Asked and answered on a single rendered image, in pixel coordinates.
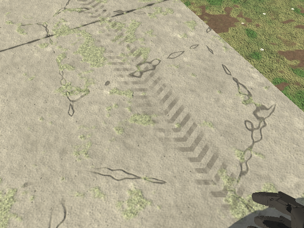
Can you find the robot right hand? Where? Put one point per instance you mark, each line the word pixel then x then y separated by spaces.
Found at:
pixel 284 204

